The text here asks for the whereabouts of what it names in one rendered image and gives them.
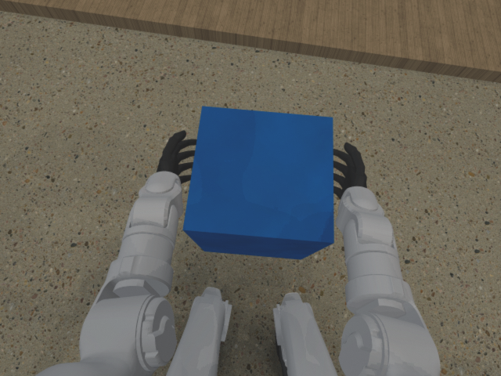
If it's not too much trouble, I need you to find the right robot upper arm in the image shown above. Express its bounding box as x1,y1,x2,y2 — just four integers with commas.
338,312,440,376

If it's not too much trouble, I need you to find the robot right thigh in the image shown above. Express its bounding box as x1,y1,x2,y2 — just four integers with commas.
273,299,338,376

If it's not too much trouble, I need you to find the robot left hand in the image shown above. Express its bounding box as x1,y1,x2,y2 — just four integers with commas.
157,130,196,184

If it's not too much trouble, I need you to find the left robot shin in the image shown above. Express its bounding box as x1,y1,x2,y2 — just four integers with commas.
190,287,222,312

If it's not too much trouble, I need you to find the robot right hand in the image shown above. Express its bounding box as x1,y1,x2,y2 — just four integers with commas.
333,143,367,199

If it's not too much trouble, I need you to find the right robot forearm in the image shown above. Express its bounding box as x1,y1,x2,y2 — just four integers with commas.
336,186,440,376

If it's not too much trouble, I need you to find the left robot upper arm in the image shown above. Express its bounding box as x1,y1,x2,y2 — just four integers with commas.
35,294,177,376

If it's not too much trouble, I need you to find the left robot forearm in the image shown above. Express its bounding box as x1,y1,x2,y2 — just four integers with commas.
79,171,183,357

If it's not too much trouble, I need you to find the carton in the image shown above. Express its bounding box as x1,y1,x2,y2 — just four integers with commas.
183,106,334,260

